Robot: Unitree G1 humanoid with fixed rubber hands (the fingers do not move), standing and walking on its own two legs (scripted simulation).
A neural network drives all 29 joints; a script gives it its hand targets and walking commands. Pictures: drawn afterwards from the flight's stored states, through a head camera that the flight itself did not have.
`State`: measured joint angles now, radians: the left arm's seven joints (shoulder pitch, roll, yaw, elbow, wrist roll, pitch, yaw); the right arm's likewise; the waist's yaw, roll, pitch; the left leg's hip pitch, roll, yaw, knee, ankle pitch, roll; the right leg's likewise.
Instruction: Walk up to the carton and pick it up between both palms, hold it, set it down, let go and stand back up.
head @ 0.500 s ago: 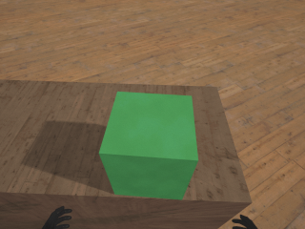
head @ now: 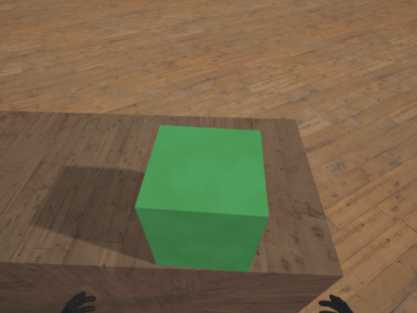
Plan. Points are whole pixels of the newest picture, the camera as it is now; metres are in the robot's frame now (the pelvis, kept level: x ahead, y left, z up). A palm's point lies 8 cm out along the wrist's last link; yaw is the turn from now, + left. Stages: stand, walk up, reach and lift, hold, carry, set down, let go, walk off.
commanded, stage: stand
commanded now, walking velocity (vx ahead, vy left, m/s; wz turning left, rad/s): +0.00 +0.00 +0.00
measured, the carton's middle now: (205, 201) +0.37 +0.01 +0.00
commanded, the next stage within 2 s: none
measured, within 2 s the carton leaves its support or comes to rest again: neither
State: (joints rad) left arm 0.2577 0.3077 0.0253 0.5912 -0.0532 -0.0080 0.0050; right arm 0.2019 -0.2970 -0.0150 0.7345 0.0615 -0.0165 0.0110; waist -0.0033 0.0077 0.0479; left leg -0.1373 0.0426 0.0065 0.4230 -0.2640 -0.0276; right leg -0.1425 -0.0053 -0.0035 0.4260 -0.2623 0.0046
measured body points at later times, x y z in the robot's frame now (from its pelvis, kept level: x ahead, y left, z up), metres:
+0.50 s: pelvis -0.01 +0.00 +0.00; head +0.00 -0.01 +0.45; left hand +0.13 +0.28 -0.09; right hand +0.12 -0.27 -0.11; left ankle -0.02 +0.14 -0.74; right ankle -0.02 -0.12 -0.74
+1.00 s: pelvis -0.01 +0.00 +0.00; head -0.01 -0.01 +0.45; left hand +0.12 +0.28 -0.09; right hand +0.11 -0.27 -0.11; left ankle -0.02 +0.14 -0.74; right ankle -0.02 -0.12 -0.74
